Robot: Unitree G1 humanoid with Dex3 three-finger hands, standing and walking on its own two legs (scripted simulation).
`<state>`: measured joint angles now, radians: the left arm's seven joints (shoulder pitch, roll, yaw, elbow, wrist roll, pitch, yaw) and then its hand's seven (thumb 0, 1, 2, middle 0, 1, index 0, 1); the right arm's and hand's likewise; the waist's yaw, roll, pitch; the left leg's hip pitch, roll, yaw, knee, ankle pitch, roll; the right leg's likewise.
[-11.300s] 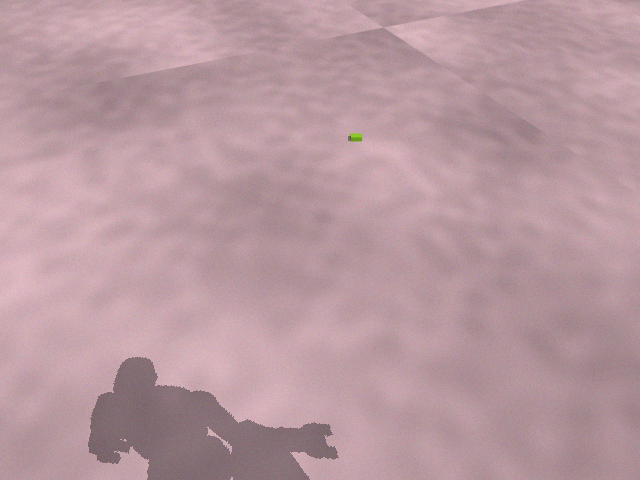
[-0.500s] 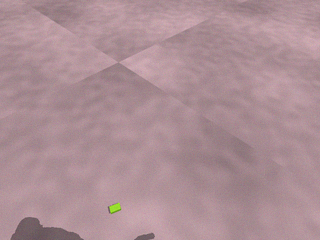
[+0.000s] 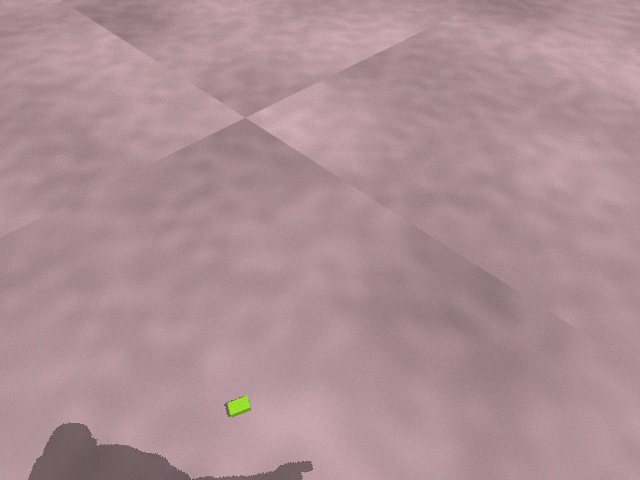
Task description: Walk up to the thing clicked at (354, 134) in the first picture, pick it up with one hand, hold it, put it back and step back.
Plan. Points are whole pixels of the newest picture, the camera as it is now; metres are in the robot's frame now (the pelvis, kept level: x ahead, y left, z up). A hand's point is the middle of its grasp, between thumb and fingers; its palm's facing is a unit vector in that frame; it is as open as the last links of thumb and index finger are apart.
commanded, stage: stand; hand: left
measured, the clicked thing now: (239, 406) +0.44 +0.22 -0.77
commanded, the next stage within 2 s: rise first in 1.90 s
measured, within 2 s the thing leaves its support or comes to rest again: neither
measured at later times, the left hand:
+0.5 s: hand out of the picture +0.05 +0.26 -0.16, palm faces -0.02 -0.94 -0.33, open 7.4 cm
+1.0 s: hand out of the picture +0.07 +0.27 -0.16, palm faces -0.01 -0.94 -0.34, open 7.4 cm
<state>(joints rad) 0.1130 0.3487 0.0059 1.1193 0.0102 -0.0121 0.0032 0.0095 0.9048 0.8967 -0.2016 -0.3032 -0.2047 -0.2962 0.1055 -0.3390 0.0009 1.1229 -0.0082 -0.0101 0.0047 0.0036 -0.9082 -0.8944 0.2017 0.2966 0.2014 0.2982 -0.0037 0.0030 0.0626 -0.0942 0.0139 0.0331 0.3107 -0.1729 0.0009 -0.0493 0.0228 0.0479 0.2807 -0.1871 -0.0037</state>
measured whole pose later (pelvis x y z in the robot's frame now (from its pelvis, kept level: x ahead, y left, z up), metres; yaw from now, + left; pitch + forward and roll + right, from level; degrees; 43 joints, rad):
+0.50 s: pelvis +0.00 +0.01 +0.00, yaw +1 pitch -2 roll +0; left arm 0.14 0.35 0.00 1.13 0.01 -0.01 0.00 0.01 0.91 0.90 -0.20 -0.30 -0.20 -0.30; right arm 0.12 -0.35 -0.01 1.14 -0.01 -0.01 0.01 0.00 -0.91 -0.89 0.20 0.30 0.20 0.30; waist 0.00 -0.01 0.05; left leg -0.11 -0.01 0.03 0.31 -0.16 0.02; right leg -0.07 0.00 0.04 0.29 -0.19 0.02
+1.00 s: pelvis +0.00 +0.02 +0.00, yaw +1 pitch -2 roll +0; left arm 0.13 0.35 -0.01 1.11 0.01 -0.01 0.01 0.01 0.90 0.90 -0.20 -0.30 -0.20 -0.30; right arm 0.11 -0.34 0.00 1.13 -0.01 -0.02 0.01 0.00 -0.91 -0.89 0.20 0.30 0.20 0.30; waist 0.00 -0.01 0.05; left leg -0.10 -0.03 0.02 0.32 -0.18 0.03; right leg -0.05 -0.02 0.04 0.29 -0.20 0.03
